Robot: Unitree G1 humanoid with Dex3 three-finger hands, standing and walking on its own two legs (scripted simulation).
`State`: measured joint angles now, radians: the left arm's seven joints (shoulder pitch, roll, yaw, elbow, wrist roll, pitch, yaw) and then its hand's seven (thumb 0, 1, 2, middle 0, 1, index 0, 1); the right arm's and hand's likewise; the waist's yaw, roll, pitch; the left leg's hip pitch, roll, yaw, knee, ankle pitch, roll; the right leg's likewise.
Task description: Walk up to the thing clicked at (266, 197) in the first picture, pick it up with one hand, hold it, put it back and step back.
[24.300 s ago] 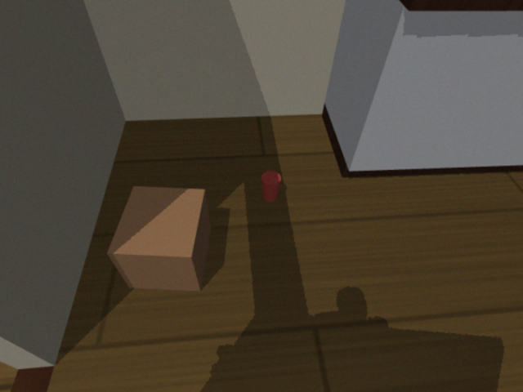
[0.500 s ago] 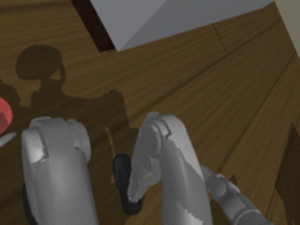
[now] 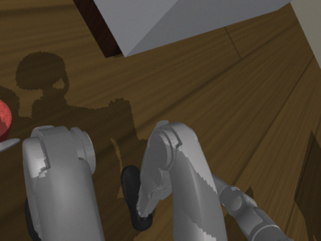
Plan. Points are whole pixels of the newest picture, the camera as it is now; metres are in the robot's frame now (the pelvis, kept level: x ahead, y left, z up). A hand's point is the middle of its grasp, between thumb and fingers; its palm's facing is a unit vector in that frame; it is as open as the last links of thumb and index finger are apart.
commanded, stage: open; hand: left
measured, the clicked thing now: out of the picture +0.35 +0.28 -0.21
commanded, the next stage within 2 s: withdraw in 0.02 s
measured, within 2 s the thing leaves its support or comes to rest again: neither
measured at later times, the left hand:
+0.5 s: hand out of the picture +0.32 +0.35 -0.11, palm faces +0.50 -0.86 -0.07, open 16.0 cm
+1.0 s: hand out of the picture +0.22 +0.43 +0.01, palm faces +0.48 -0.70 -0.52, open 17.2 cm
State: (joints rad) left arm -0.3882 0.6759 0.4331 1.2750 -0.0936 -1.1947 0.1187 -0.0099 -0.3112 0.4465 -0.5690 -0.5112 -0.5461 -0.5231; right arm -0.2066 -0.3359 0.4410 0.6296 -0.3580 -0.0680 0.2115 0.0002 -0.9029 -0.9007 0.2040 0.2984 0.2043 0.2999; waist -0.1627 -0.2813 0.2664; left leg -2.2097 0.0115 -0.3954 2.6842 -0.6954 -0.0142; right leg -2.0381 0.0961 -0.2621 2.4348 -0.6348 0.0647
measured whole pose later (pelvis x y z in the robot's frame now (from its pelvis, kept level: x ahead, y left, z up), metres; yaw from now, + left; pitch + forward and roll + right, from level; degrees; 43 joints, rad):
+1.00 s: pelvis +0.01 -0.02 +0.09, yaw +9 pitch +30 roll -7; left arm -0.17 0.63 0.51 0.74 0.01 -0.35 0.01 -0.01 -0.49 0.08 -0.07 -0.06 -0.07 -0.06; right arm 0.01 -0.27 0.03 0.62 -0.02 0.08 0.06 0.01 -0.90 -0.91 0.20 0.30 0.20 0.30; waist 0.00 -0.04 -0.09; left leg -2.18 0.04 -0.13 2.29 -0.65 -0.01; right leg -2.09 0.02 -0.08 2.22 -0.67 0.03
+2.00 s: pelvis +0.11 +0.01 +0.44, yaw +16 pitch +10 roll -2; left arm 0.49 0.22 -0.03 -0.06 -0.01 0.30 0.17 -0.01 -0.52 0.07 -0.06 -0.05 -0.06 -0.05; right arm 0.30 -0.19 0.04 0.47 0.02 -0.08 -0.19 0.01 -0.90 -0.90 0.20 0.30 0.20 0.30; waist -0.04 0.04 -0.16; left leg -0.69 0.03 -0.03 1.01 -0.49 0.00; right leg -0.63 -0.01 -0.04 0.95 -0.49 0.02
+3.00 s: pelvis +0.10 +0.00 +0.45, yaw +17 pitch +7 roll -2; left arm 0.45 0.21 -0.01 0.03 -0.01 0.25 0.13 -0.01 -0.57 0.04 -0.06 -0.05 -0.05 -0.05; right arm 0.28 -0.20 0.03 0.51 0.01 -0.12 -0.17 0.01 -0.90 -0.90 0.20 0.30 0.20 0.30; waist -0.03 0.02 -0.10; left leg -0.62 0.03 -0.03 0.94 -0.45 -0.01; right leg -0.57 -0.01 -0.04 0.90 -0.46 0.01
